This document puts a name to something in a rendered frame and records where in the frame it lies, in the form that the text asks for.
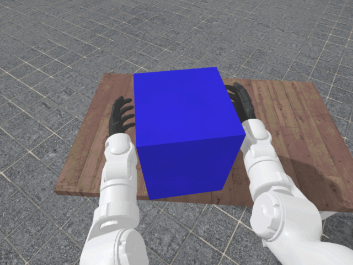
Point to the table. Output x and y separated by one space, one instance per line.
305 138

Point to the robot left upper arm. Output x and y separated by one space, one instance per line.
121 247

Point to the carton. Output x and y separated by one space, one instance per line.
188 133

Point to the left robot forearm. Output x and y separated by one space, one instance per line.
118 203

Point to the right robot hand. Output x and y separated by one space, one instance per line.
242 102

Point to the left robot hand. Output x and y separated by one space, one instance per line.
116 121

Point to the right robot forearm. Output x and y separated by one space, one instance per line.
262 164

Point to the robot right upper arm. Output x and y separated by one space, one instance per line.
291 228

